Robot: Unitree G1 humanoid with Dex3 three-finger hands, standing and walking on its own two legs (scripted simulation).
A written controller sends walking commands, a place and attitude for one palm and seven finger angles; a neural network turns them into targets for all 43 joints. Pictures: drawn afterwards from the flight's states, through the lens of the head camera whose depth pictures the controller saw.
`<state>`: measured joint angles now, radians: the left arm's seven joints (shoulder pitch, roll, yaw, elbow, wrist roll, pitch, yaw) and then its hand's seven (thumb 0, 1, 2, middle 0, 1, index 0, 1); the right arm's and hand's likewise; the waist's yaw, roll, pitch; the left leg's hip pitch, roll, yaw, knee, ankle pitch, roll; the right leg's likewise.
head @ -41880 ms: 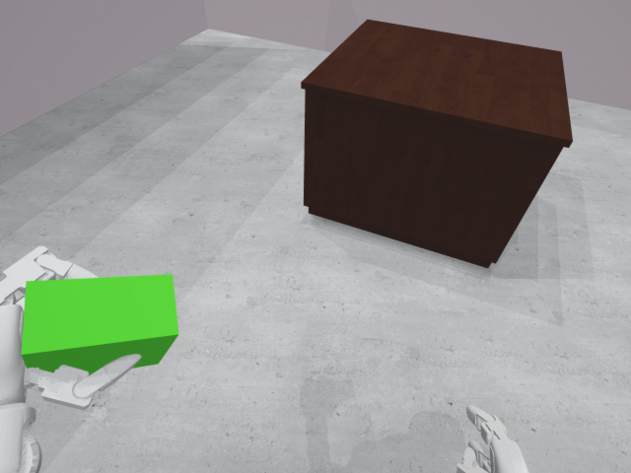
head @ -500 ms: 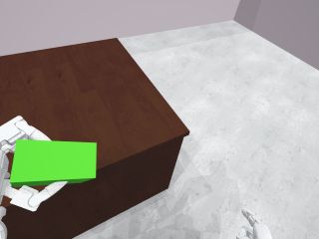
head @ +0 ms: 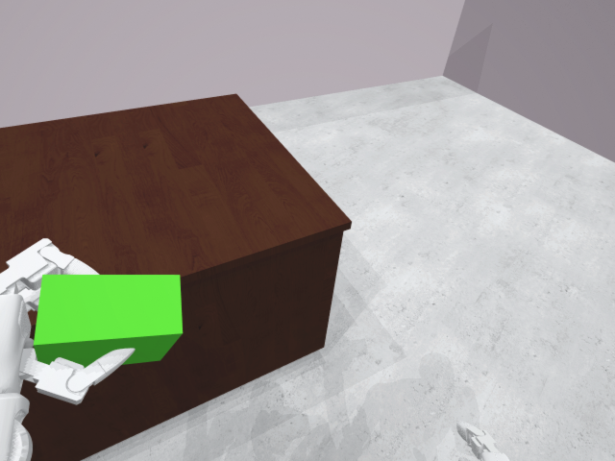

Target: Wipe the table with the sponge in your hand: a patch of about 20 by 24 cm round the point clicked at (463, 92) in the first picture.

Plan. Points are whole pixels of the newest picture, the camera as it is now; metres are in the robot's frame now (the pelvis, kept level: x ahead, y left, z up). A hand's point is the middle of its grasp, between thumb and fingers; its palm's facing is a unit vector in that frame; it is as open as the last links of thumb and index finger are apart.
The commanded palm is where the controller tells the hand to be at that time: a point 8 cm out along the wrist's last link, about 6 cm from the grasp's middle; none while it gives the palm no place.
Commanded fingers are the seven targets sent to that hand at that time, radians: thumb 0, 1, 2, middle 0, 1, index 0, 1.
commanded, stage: stop stepping back and stand still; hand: left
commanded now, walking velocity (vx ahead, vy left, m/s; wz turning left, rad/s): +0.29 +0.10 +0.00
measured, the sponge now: (130, 323) +0.22 +0.20 +0.14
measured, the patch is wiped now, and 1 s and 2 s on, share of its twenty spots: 1.00 1.00 1.00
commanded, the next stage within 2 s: stand and wait in 1.60 s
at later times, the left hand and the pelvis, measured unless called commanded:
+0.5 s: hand (43, 448) +0.10 +0.21 +0.17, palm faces +0.36 -0.87 -0.34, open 9.7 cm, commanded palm +0.06 +0.26 +0.19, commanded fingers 0.00 0.10 1.30 -1.20 -1.60 -1.20 -1.60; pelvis -0.10 -0.02 -0.01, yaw +1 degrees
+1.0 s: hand out of the picture +0.08 +0.21 +0.17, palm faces +0.43 -0.84 -0.34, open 9.7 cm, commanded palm +0.03 +0.25 +0.19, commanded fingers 0.00 0.10 1.30 -1.20 -1.60 -1.20 -1.60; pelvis -0.12 -0.03 +0.00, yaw +2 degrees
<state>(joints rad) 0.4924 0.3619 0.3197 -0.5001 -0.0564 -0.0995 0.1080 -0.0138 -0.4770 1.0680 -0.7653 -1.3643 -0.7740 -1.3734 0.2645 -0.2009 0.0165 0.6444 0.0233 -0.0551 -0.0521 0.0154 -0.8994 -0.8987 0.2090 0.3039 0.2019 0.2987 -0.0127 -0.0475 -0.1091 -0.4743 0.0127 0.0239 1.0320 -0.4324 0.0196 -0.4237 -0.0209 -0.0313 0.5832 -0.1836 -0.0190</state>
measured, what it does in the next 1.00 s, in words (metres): walks backwards: left foot, then right foot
